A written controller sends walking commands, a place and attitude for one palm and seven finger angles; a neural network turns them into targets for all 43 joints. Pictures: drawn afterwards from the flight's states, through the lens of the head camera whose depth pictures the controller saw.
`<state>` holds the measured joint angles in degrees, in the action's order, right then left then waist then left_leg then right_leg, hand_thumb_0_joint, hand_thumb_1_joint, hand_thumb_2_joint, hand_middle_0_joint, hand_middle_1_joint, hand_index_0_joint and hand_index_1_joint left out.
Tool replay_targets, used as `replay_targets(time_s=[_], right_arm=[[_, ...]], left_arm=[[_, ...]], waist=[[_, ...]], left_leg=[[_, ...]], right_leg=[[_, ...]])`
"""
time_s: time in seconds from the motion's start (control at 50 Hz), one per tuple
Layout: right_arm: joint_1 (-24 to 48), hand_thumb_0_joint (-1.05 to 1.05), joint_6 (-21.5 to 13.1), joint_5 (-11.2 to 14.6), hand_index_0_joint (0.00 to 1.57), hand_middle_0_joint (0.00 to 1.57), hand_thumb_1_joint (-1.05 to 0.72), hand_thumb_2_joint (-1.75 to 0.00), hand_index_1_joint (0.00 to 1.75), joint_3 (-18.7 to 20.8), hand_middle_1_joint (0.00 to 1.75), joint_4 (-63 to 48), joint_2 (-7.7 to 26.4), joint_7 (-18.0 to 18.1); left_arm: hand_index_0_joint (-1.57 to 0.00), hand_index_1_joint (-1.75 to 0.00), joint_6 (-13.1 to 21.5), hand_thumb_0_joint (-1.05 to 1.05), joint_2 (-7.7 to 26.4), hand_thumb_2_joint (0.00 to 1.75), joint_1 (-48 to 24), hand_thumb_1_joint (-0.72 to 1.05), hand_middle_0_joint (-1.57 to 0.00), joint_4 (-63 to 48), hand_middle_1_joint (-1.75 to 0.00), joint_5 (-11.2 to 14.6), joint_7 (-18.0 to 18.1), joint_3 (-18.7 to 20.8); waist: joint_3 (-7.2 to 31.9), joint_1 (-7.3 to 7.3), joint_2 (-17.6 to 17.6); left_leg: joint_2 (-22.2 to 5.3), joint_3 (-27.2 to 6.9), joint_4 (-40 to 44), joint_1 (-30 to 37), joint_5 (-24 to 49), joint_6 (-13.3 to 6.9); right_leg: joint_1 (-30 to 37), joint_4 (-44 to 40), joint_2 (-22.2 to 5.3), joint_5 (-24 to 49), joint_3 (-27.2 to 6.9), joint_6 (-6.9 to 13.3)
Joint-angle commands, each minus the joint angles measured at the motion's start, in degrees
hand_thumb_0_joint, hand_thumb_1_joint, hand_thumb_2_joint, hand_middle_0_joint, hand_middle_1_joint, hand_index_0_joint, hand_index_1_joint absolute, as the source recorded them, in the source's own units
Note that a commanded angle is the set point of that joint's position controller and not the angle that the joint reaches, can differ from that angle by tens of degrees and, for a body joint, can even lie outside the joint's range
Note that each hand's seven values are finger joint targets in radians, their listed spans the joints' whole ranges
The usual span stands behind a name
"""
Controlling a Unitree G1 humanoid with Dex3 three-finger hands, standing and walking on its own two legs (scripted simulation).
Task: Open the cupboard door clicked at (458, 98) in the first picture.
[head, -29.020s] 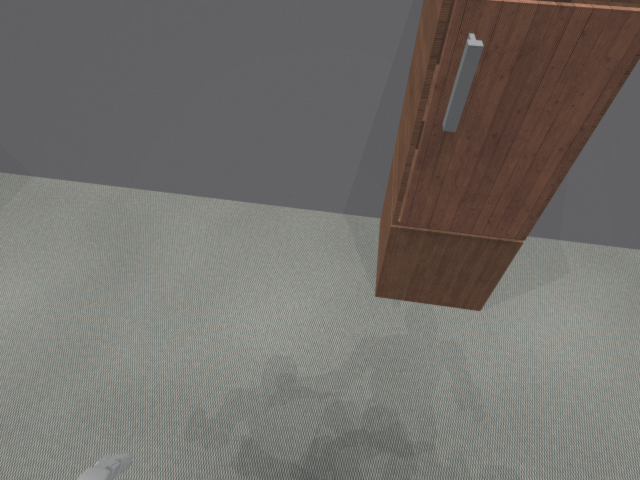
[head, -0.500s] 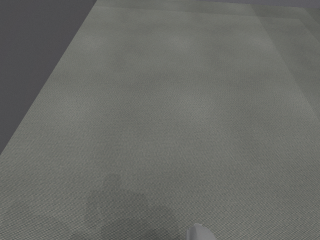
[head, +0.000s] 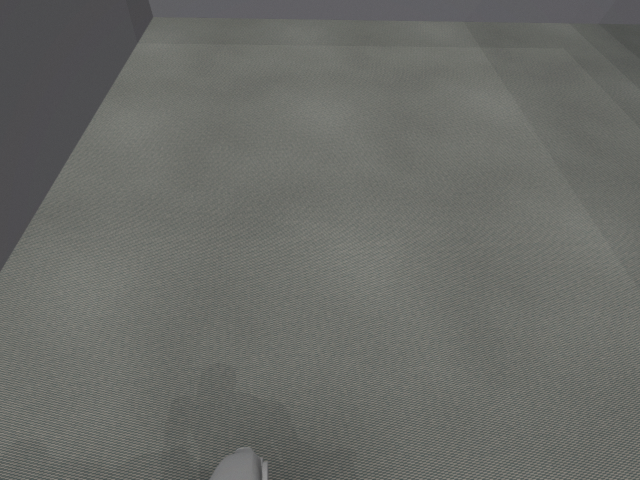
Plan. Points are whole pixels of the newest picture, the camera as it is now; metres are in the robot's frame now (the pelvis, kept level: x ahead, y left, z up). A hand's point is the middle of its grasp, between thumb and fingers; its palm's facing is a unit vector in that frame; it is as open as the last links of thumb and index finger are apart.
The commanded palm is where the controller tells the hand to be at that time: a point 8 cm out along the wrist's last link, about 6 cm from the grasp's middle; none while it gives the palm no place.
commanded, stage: turn to face it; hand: left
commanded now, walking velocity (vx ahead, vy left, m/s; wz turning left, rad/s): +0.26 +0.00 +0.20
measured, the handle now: out of the picture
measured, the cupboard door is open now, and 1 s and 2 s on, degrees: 44 44 44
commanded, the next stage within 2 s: none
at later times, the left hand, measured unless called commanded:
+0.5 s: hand (179, 406) +0.25 +0.23 -0.17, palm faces +0.17 -0.96 -0.23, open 7.3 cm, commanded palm none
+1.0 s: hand out of the picture +0.15 +0.21 -0.19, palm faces +0.49 -0.84 -0.24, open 7.3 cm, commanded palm none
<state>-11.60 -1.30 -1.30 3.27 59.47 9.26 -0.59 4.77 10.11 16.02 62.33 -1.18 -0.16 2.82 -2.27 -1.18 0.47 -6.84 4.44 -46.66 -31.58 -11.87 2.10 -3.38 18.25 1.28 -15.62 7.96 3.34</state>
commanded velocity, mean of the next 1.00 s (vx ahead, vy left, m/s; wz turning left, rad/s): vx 0.01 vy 0.00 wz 0.56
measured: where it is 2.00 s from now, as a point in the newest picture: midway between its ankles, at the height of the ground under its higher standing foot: (320, 464)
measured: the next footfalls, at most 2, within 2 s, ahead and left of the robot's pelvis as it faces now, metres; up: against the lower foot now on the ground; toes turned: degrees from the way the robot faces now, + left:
left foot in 0.14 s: +0.22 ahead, +0.13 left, +0.00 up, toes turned +8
right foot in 0.58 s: +0.27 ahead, -0.11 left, +0.00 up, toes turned +10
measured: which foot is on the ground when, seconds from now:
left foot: up 0.00-0.12, down 0.14-0.58, up 0.60-0.98, down 1.00-1.00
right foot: down 0.00-0.14, up 0.16-0.56, down 0.58-1.00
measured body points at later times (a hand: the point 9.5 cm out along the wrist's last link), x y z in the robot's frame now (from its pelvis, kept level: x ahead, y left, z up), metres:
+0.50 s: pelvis +0.17 +0.02 -0.01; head +0.22 +0.03 +0.44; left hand +0.24 +0.28 -0.15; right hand +0.23 -0.21 -0.16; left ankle +0.18 +0.12 -0.74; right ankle +0.23 -0.12 -0.71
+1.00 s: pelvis +0.22 +0.01 -0.02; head +0.27 +0.05 +0.43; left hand +0.13 +0.25 -0.17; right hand +0.47 -0.17 -0.14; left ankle +0.19 +0.11 -0.74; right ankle +0.23 -0.11 -0.74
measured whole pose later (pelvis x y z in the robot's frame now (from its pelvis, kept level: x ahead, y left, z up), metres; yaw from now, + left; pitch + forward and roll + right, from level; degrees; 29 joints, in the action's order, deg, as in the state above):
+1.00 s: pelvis +0.22 +0.01 -0.02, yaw +30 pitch +1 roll +1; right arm -3.8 3.1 -1.0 4.1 51.9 15.2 -1.8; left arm -0.3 13.7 15.1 53.5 -1.7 0.5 3.2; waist -6.3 0.5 2.8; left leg -1.1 6.8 -35.1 -18.5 -16.5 1.7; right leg -12.1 37.4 -10.3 -23.6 17.1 -1.8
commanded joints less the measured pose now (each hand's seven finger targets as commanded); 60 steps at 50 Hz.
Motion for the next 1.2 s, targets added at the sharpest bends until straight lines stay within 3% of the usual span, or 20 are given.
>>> replay_targets(time_s=[0.0, 0.08, 0.1, 0.14, 0.16, 0.22, 0.28, 0.44, 0.52, 0.54, 0.56, 0.58, 0.68, 0.86, 0.94, 0.96, 0.98, 1.0, 1.06, 1.18], right_arm=[[3.8, 0.00, -1.4, 0.5, 0.20, 0.20, -0.90, -0.90, 0.30, -0.3, 0.30, -3.7, 2.1, -0.9], [-3.8, 0.00, -1.9, 0.0, 0.20, 0.20, -0.90, -0.90, 0.30, 0.2, 0.30, -1.0, 4.5, -0.1], [-11.1, 0.00, -2.1, -0.4, 0.20, 0.20, -0.90, -0.90, 0.30, 0.8, 0.30, 0.9, 7.5, 0.4], [-19.8, 0.00, -1.5, -0.2, 0.20, 0.20, -0.90, -0.90, 0.30, 2.1, 0.30, 1.7, 15.2, 1.8], [-16.6, 0.00, -0.9, 0.1, 0.20, 0.20, -0.90, -0.90, 0.30, 2.1, 0.30, 1.0, 15.0, 1.9], [-7.5, 0.00, -1.9, 0.3, 0.20, 0.20, -0.90, -0.90, 0.30, 0.6, 0.30, -1.9, 9.0, 2.6], [-3.2, 0.00, -1.7, 0.3, 0.20, 0.20, -0.90, -0.90, 0.30, 0.6, 0.30, -3.5, 9.6, 2.5], [-2.1, 0.00, 0.9, -0.4, 0.20, 0.20, -0.90, -0.90, 0.30, 2.3, 0.30, -5.8, 11.9, 1.5], [0.5, 0.00, 1.6, 0.2, 0.20, 0.20, -0.90, -0.90, 0.30, 2.9, 0.30, -7.4, 12.4, 1.4], [-0.3, 0.00, 1.5, 0.8, 0.20, 0.20, -0.90, -0.90, 0.30, 2.7, 0.30, -7.8, 9.8, 1.0], [-0.3, 0.00, 1.3, 1.0, 0.20, 0.20, -0.90, -0.90, 0.30, 2.2, 0.30, -9.1, 6.1, 0.7], [0.3, 0.00, 1.9, 0.4, 0.20, 0.20, -0.90, -0.90, 0.30, 2.7, 0.30, -9.0, 8.8, 0.7], [0.9, 0.00, 4.0, 0.3, 0.20, 0.20, -0.90, -0.90, 0.30, 2.1, 0.30, -7.1, 6.6, -0.6], [8.9, 0.00, 3.9, 0.7, 0.20, 0.20, -0.90, -0.90, 0.30, 1.0, 0.30, -10.6, 6.5, -1.3], [2.7, 0.00, 3.1, 0.4, 0.20, 0.20, -0.90, -0.90, 0.30, 1.7, 0.30, -10.2, 9.9, -1.1], [-1.4, 0.00, 2.8, 0.1, 0.20, 0.20, -0.90, -0.90, 0.30, 2.8, 0.30, -9.4, 13.7, -1.0], [-5.8, 0.00, 2.3, -0.3, 0.20, 0.20, -0.90, -0.90, 0.30, 4.7, 0.30, -9.2, 21.0, -0.4], [-8.0, 0.00, 2.9, 0.4, 0.20, 0.20, -0.90, -0.90, 0.30, 4.8, 0.30, -8.2, 22.7, 0.1], [1.8, 0.00, 2.3, 0.0, 0.20, 0.20, -0.90, -0.90, 0.30, 3.3, 0.30, -11.0, 17.5, 1.2], [1.8, 0.00, 1.6, 0.1, 0.20, 0.20, -0.90, -0.90, 0.30, 2.6, 0.30, -11.2, 15.4, 1.3]], left_arm=[[-0.20, -0.30, 0.9, 0.00, 6.3, 0.90, 5.1, 0.90, -0.20, -0.1, -0.30, 0.2, 0.6, 0.6], [-0.20, -0.30, 0.5, 0.00, 6.9, 0.90, 4.4, 0.90, -0.20, 0.6, -0.30, 0.3, 1.1, 0.5], [-0.20, -0.30, 0.2, 0.00, 6.5, 0.90, 4.8, 0.90, -0.20, 0.2, -0.30, 0.7, 1.1, 0.3], [-0.20, -0.30, 0.2, 0.00, 3.4, 0.90, 7.6, 0.90, -0.20, -2.3, -0.30, 1.5, 0.9, -0.6], [-0.20, -0.30, -0.4, 0.00, 5.1, 0.90, 3.0, 0.90, -0.20, -4.2, -0.30, 1.0, 1.4, 0.0], [-0.20, -0.30, -2.0, 0.00, 2.6, 0.90, 0.1, 0.90, -0.20, -4.4, -0.30, 0.2, 1.1, 0.5], [-0.20, -0.30, -4.0, 0.00, 1.8, 0.90, 3.1, 0.90, -0.20, -4.5, -0.30, 0.1, 0.8, 0.9], [-0.20, -0.30, -5.2, 0.00, 3.6, 0.90, -5.4, 0.90, -0.20, -10.9, -0.30, 0.0, 0.9, 1.7], [-0.20, -0.30, -3.8, 0.00, 5.9, 0.90, -0.4, 0.90, -0.20, -11.0, -0.30, 0.4, 1.3, 2.3], [-0.20, -0.30, -3.1, 0.00, 9.7, 0.90, 1.1, 0.90, -0.20, -10.9, -0.30, -0.1, 1.7, 2.9], [-0.20, -0.30, -2.9, 0.00, 15.7, 0.90, 2.9, 0.90, -0.20, -11.2, -0.30, -0.8, 2.2, 4.1], [-0.20, -0.30, -3.2, 0.00, 15.8, 0.90, 2.5, 0.90, -0.20, -11.4, -0.30, -0.2, 2.3, 3.5], [-0.20, -0.30, -3.2, 0.00, 8.9, 0.90, -4.9, 0.90, -0.20, -13.4, -0.30, 0.1, 2.3, 1.6], [-0.20, -0.30, -3.6, 0.00, 12.9, 0.90, 0.6, 0.90, -0.20, -12.0, -0.30, -0.7, 2.0, 2.8], [-0.20, -0.30, -3.9, 0.00, 14.8, 0.90, -1.5, 0.90, -0.20, -12.7, -0.30, -0.1, 1.4, 3.4], [-0.20, -0.30, -4.0, 0.00, 13.3, 0.90, -2.1, 0.90, -0.20, -13.4, -0.30, 0.2, 1.1, 3.0], [-0.20, -0.30, -4.3, 0.00, 8.9, 0.90, -4.2, 0.90, -0.20, -16.3, -0.30, 0.8, 0.5, 1.9], [-0.20, -0.30, -5.6, 0.00, 9.5, 0.90, -7.7, 0.90, -0.20, -18.0, -0.30, 0.2, 1.2, 1.7], [-0.20, -0.30, -6.1, 0.00, 9.6, 0.90, -7.0, 0.90, -0.20, -15.6, -0.30, -0.3, 1.0, 2.2], [-0.20, -0.30, -6.5, 0.00, 8.6, 0.90, -4.2, 0.90, -0.20, -13.9, -0.30, -0.2, 0.7, 2.1]], waist=[[-3.2, 1.87, 6.4], [-0.6, -3.16, 3.5], [5.2, -5.81, -1.3], [17.6, -6.34, -16.6], [13.1, -5.03, -8.2], [2.8, -0.54, -8.9], [5.5, 2.40, -6.1], [3.4, 0.78, -8.0], [6.5, 3.75, -5.9], [8.2, 4.32, 3.7], [8.9, 5.18, 20.2], [8.0, 4.86, 16.4], [2.9, 0.06, 9.9], [3.2, 3.32, 12.3], [6.5, -0.99, 9.2], [9.8, -3.32, 0.6], [11.8, -6.05, -18.7], [12.9, -6.21, -13.0], [6.2, -1.33, -13.1], [5.6, 0.73, -6.1]], left_leg=[[1.1, 1.0, 7.1, -0.4, 0.9, -1.2], [5.8, 3.4, 16.5, 15.7, 4.5, -3.4], [3.2, -0.3, 17.7, 28.9, 15.2, -5.5], [-18.5, -29.2, 21.6, 46.9, 45.2, -19.2], [-17.8, -26.5, 22.7, 39.0, 42.1, -19.7], [-11.2, -17.4, 27.0, 22.1, 35.7, -14.3], [-7.7, -11.6, 27.2, 17.1, 32.2, -11.9], [-5.7, -18.9, 28.3, 13.1, 10.5, -12.0], [-2.2, -19.5, 19.7, 9.4, 12.4, -8.5], [2.4, -15.3, 12.8, 2.0, 2.1, -4.8], [11.3, -4.1, -2.8, -6.2, -20.9, 0.1], [8.2, -6.4, -16.2, -5.1, -25.8, -0.1], [4.5, -4.3, -23.4, -3.8, -11.1, 2.0], [5.2, 2.2, 0.7, 4.2, -13.1, 1.2], [7.2, 4.1, 16.7, 19.6, -2.5, -0.8], [2.0, -2.2, 21.1, 30.9, 8.5, -3.0], [-16.1, -27.7, 23.6, 38.6, 33.5, -13.0], [-20.0, -28.6, 23.7, 36.0, 39.1, -17.6], [-10.6, -19.4, 26.5, 24.5, 17.6, -12.8], [-6.2, -17.0, 27.0, 23.0, 18.9, -11.7]], right_leg=[[2.7, -4.7, -17.1, 26.8, -7.2, 4.9], [1.0, 9.3, -14.9, 41.4, -2.8, 1.9], [-5.1, 20.6, -12.3, 35.8, -0.3, -0.6], [-24.4, 51.4, -1.2, -18.6, -1.7, -3.9], [-25.0, 56.0, -3.2, -18.0, -6.6, -3.3], [-26.5, 53.9, -7.2, -8.6, -8.5, -6.0], [-21.8, 46.4, -6.3, -5.7, -7.7, -7.4], [-19.2, 27.8, -3.6, -4.3, -5.7, -8.0], [-4.0, 8.1, -2.7, 3.8, -5.7, -7.2], [5.2, 1.2, -10.9, 6.6, -13.1, -5.3], [8.8, -2.2, -27.6, 17.9, -28.9, 1.1], [2.5, -0.8, -32.6, 22.9, -28.3, 5.7], [-2.9, 1.9, -19.8, 29.8, -7.1, 0.9], [2.6, 7.2, -22.2, 38.4, -0.9, 1.6], [-3.7, 18.0, -21.7, 34.2, 3.4, -1.7], [-12.5, 28.5, -19.1, 22.9, 5.0, -4.5], [-30.1, 43.6, -9.2, -20.1, 4.6, -9.1], [-32.2, 50.2, -8.5, -24.3, -4.8, -8.3], [-31.7, 51.6, -9.2, -11.9, -8.2, -8.5], [-28.1, 43.8, -6.5, -6.0, -8.0, -9.4]])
